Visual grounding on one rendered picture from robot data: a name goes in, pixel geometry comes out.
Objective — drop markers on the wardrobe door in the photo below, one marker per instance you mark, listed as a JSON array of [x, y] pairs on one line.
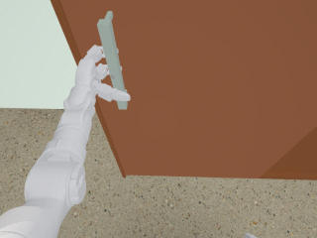
[[302, 158], [218, 88]]

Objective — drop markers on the left robot hand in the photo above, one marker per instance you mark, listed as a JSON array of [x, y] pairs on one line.
[[87, 74]]

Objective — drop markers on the robot left forearm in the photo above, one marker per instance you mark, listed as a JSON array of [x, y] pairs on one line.
[[72, 132]]

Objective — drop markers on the handle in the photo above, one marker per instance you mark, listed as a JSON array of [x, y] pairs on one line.
[[107, 37]]

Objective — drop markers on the robot left upper arm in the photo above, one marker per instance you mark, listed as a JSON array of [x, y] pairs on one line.
[[53, 187]]

